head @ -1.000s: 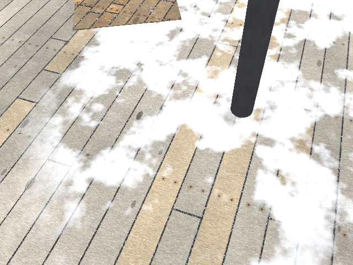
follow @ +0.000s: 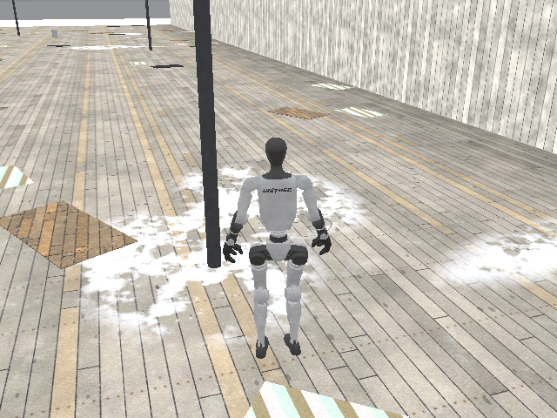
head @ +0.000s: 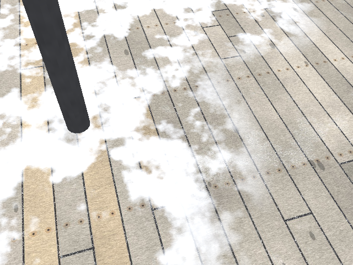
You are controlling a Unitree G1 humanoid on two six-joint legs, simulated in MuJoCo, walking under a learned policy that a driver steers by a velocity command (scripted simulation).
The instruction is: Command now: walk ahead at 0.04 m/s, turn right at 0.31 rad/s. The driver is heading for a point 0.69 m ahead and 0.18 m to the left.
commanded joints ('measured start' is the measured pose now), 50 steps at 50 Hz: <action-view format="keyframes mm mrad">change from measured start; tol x32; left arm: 1 30 35 1 -69 -12 -18 12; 50 28 75 -22 28 -1 -161 4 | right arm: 1 28 -208 -37 -67 -20 -20 -10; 41 -187 2 2 -18 -26 -50 119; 50 196 -216 -87 86 -2 -38 41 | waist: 1 -11 241 -112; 23 135 -261 -150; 50 -132 68 -202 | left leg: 1 222 368 -430 -329 -50 132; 19 62 257 -190 -331 -99 196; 25 -482 50 -59 552 -172 98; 35 -527 103 23 485 184 12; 46 102 -70 180 44 90 201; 48 627 396 -644 -98 -24 445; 50 491 356 -532 -216 44 389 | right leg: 1 -190 21 -17 182 -293 8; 7 -283 -57 -80 484 -141 33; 20 110 -121 -284 -73 -23 -9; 24 459 -579 397 -384 -550 -170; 45 409 -402 -429 51 1078 -58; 47 117 -355 -445 570 583 -27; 48 -333 -124 -364 960 -342 35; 50 -491 -203 -151 940 -160 12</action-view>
